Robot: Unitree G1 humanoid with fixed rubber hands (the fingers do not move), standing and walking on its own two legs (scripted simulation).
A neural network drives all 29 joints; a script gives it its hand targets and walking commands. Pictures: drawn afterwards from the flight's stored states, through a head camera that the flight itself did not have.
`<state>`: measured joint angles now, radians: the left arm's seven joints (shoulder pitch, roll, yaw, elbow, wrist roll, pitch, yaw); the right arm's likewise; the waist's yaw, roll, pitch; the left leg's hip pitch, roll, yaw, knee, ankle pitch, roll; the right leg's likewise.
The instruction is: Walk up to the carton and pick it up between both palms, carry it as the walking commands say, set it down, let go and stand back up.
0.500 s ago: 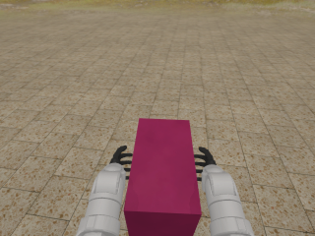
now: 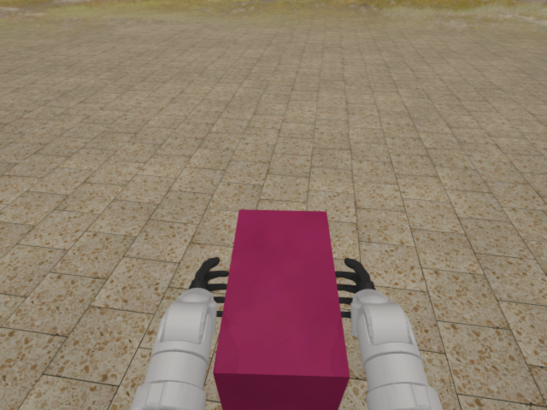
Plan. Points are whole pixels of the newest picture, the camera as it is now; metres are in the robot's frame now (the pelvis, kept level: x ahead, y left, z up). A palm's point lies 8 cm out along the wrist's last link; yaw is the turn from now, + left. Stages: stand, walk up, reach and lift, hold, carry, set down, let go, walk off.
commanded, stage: carry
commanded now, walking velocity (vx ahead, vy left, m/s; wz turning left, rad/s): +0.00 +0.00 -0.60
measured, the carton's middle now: (280, 317) +0.33 +0.00 -0.03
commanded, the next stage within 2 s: none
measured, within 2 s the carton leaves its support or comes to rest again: neither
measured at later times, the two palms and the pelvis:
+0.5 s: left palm (258, 264) +0.35 +0.04 +0.08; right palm (426, 289) +0.30 -0.20 +0.09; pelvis -0.04 +0.01 -0.02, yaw -12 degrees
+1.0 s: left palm (342, 281) +0.32 -0.09 +0.07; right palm (534, 370) +0.19 -0.30 +0.08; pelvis -0.06 +0.01 -0.02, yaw -30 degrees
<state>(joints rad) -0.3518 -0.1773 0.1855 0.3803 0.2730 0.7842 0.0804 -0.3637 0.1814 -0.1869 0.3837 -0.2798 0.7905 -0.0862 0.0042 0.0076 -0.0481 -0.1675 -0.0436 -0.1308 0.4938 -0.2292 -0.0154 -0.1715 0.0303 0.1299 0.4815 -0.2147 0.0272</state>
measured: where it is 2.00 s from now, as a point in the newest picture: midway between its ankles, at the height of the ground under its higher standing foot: outside the picture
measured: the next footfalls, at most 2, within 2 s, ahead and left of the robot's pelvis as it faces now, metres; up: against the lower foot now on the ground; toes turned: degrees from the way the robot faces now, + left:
right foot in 0.74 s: -0.04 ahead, -0.13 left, +0.00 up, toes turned -28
left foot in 1.02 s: +0.04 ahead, +0.08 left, +0.00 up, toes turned -26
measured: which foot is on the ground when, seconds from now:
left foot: down 0.00-0.76, up 0.78-1.00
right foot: down 0.00-0.46, up 0.48-0.72, down 0.74-1.00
